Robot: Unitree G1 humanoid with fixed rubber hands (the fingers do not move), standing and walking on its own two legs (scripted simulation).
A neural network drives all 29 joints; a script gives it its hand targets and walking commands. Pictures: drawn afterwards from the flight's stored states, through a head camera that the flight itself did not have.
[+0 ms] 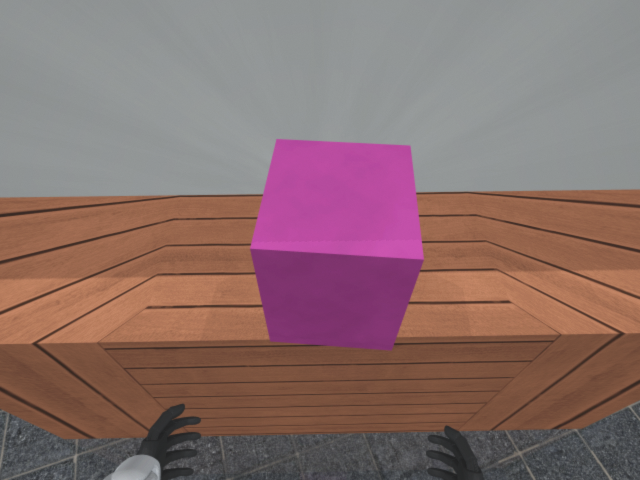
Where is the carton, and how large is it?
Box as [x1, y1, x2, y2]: [250, 139, 423, 350]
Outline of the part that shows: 276,139 250,247 270,341 391,350 423,260 410,146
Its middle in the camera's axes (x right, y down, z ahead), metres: +0.03 +0.02 +0.61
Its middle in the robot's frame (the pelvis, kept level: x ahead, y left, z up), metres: +0.44 -0.01 -0.01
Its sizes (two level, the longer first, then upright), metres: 0.210 0.200 0.250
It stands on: a pedestal, 0.64 m high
